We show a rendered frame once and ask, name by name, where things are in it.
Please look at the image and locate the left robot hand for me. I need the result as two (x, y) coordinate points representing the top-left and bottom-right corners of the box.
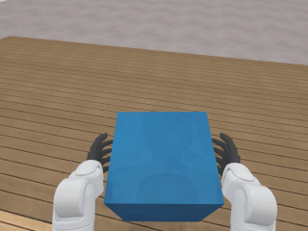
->
(87, 133), (114, 173)

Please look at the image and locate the right robot forearm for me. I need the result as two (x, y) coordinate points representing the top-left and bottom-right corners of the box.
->
(221, 163), (277, 231)

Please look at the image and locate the right robot hand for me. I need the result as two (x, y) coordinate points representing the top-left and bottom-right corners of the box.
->
(212, 133), (241, 178)

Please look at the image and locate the carton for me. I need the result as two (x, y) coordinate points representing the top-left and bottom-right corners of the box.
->
(103, 112), (224, 222)

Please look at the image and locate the left robot forearm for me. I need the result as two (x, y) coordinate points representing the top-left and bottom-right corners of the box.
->
(52, 160), (104, 231)

